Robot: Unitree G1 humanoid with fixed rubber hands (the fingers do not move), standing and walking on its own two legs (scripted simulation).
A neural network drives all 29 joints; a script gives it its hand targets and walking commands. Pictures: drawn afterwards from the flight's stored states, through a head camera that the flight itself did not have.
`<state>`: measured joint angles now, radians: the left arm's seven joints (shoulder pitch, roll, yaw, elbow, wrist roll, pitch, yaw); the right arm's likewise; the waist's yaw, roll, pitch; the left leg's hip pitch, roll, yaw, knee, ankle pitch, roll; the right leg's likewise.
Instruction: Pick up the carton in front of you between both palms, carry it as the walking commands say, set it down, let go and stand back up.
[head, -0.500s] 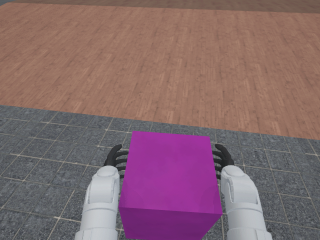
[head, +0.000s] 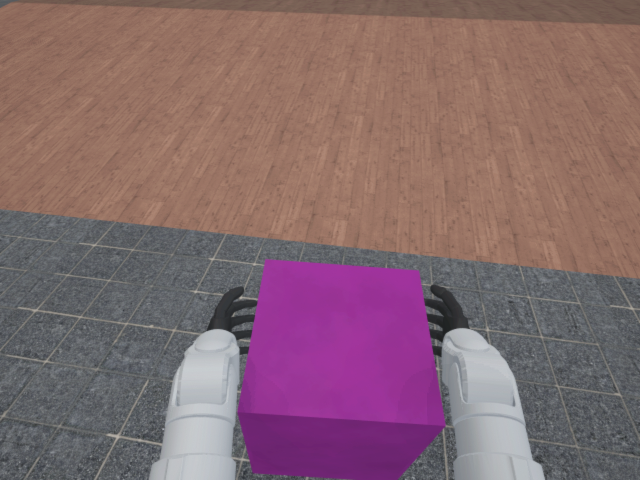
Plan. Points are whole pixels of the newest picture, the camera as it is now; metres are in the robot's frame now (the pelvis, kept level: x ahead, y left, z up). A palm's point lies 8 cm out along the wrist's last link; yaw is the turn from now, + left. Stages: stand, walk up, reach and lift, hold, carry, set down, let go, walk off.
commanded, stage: hold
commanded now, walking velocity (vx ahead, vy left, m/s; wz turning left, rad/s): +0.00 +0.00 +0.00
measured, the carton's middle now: (333, 375) +0.29 +0.00 -0.03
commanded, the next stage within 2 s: carry in 0.66 s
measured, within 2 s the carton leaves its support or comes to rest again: neither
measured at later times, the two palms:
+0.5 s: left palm (221, 345) +0.29 +0.15 +0.05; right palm (455, 343) +0.29 -0.15 +0.05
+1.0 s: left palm (243, 288) +0.35 +0.12 +0.09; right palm (469, 293) +0.34 -0.17 +0.09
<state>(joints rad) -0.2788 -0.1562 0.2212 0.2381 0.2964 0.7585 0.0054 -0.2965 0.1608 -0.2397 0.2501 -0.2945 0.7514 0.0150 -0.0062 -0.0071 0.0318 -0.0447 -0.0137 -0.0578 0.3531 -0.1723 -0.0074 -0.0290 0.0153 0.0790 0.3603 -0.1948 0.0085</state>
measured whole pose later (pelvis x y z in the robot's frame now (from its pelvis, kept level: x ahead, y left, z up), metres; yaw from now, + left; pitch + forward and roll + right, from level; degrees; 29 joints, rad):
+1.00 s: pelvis +0.06 -0.02 +0.00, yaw +0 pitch +5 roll +2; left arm -0.18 -0.14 0.11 -0.15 0.14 1.00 0.08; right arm -0.17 0.13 -0.14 -0.18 -0.13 1.01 -0.06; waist 0.00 -0.02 -0.16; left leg -0.44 0.03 0.09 0.73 -0.40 -0.01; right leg -0.17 -0.03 -0.03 0.33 -0.25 -0.02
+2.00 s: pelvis +0.66 -0.05 -0.01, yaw -2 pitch +4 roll +0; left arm 0.02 -0.13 0.03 -0.55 0.06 1.18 0.12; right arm 0.02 0.13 -0.03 -0.57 -0.08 1.19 -0.10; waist 0.01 0.01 -0.11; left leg -0.58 0.09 0.20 0.54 -0.03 0.02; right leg 0.09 -0.03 -0.22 0.22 -0.37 0.01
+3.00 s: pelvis +1.32 -0.09 -0.01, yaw -4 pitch +6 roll +0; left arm -0.69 -0.06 0.26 -0.17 0.03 1.25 0.17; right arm -0.70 0.05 -0.27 -0.20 -0.04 1.28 -0.16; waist 0.03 0.02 0.01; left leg -0.73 0.08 0.11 0.78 -0.13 0.06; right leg -0.11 0.00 -0.16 0.39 -0.38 -0.05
